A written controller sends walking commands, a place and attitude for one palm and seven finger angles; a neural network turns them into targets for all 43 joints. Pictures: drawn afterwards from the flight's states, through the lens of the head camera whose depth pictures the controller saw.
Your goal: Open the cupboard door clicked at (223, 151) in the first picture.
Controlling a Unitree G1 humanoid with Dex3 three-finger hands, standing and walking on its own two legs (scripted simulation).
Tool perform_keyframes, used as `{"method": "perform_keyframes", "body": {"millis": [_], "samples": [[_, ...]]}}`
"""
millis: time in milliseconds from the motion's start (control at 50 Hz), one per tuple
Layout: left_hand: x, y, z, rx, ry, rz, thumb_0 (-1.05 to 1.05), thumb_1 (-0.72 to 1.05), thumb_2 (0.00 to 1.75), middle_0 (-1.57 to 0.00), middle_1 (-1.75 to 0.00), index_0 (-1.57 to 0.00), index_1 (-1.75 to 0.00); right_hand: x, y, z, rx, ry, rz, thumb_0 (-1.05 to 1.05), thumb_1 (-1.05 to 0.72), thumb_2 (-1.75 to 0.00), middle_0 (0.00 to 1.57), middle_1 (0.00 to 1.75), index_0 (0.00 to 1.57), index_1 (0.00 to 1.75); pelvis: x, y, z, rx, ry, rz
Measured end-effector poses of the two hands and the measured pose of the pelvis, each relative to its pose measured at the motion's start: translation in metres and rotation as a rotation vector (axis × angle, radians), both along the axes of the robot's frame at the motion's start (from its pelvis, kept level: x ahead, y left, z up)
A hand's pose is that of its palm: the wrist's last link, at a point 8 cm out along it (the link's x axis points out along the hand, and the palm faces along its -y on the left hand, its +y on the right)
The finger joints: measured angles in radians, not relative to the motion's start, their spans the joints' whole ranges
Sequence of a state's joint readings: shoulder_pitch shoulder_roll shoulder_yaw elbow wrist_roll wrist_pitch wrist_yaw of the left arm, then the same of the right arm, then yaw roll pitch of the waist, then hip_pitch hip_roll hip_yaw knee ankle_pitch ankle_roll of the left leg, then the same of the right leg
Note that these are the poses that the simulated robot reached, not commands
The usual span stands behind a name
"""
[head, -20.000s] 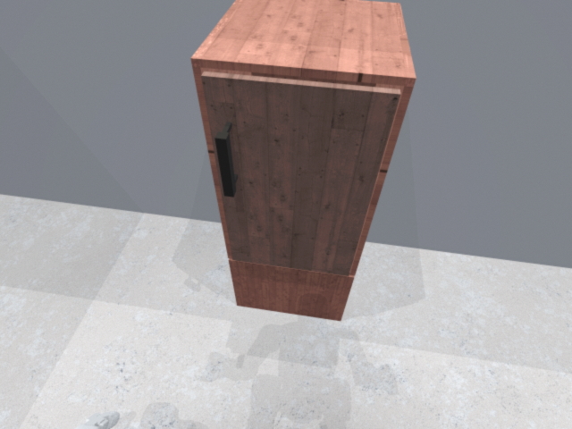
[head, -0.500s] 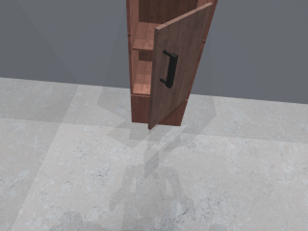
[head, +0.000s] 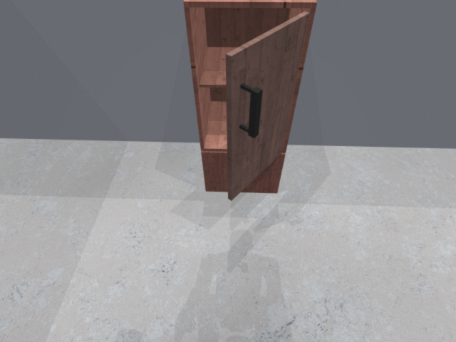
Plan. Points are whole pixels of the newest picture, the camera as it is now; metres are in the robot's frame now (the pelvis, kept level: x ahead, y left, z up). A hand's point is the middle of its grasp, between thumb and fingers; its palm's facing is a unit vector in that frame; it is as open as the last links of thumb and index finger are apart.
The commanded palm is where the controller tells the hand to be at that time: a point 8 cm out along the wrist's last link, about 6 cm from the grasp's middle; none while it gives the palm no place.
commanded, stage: let the arm hang, fingers relaxed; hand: left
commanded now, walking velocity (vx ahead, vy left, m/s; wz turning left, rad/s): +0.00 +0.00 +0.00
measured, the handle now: (249, 111) +0.70 -0.02 +0.00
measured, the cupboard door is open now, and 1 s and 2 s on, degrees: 51 51 51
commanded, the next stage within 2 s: look to check the result in 0.26 s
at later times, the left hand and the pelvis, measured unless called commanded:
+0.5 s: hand out of the picture +0.00 +0.16 -0.17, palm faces +0.02 -0.98 -0.19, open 7.3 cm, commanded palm none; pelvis +0.02 +0.00 +0.00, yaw +0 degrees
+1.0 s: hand out of the picture +0.03 +0.15 -0.17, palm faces +0.02 -0.98 -0.19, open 7.3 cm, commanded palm none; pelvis +0.04 -0.02 +0.00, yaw +0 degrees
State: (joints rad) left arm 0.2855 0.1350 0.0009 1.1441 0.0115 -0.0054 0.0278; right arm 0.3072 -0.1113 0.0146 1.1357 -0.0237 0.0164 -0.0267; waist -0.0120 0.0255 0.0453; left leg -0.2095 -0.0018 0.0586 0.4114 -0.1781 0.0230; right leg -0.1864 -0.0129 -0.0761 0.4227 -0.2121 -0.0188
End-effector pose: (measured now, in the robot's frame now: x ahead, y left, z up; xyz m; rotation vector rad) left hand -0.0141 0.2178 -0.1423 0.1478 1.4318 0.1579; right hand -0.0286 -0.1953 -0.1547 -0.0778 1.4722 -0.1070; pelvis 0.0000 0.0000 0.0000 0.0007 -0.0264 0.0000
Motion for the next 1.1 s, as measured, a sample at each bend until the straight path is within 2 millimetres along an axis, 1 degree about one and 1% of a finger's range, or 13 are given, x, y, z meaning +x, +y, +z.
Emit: {"method": "perform_keyframes", "body": {"millis": [80, 460, 740, 1000, 1100], "samples": [[0.008, -0.008, -0.003, -0.02, -0.012, -0.009, 0.01, 0.92, 0.89, -0.2, -0.3, -0.2, -0.3, 0.004, -0.002, 0.002, -0.013, -0.008, -0.006, 0.01, -0.9, -0.9, 0.2, 0.29, 0.2, 0.3, 0.002, 0.0, 0.0, 0.001, -0.001, -0.003], [0.011, -0.006, 0.0, -0.008, 0.022, 0.006, 0.0, 0.91, 0.89, -0.2, -0.3, -0.2, -0.3, 0.021, -0.012, 0.004, -0.032, 0.002, 0.004, 0.0, -0.9, -0.9, 0.2, 0.29, 0.19, 0.3, 0.015, -0.003, 0.002, 0.002, 0.01, 0.0], [0.032, -0.012, 0.001, -0.005, -0.004, 0.001, 0.0, 0.91, 0.89, -0.2, -0.3, -0.2, -0.3, 0.041, -0.022, 0.004, -0.039, -0.015, 0.016, 0.01, -0.91, -0.9, 0.2, 0.29, 0.19, 0.3, 0.027, -0.009, 0.003, 0.004, 0.011, 0.003], [0.041, -0.018, 0.002, -0.001, -0.005, 0.002, 0.0, 0.91, 0.89, -0.2, -0.3, -0.2, -0.3, 0.052, -0.033, 0.004, -0.049, -0.014, 0.019, 0.01, -0.91, -0.9, 0.2, 0.29, 0.19, 0.3, 0.036, -0.017, 0.003, 0.005, 0.015, -0.001], [0.045, -0.018, -0.001, -0.001, 0.015, -0.01, 0.0, 0.91, 0.89, -0.2, -0.3, -0.2, -0.3, 0.054, -0.04, 0.002, -0.067, -0.021, -0.02, 0.01, -0.91, -0.9, 0.2, 0.29, 0.2, 0.3, 0.035, -0.019, -0.001, 0.002, 0.018, -0.037]]}}
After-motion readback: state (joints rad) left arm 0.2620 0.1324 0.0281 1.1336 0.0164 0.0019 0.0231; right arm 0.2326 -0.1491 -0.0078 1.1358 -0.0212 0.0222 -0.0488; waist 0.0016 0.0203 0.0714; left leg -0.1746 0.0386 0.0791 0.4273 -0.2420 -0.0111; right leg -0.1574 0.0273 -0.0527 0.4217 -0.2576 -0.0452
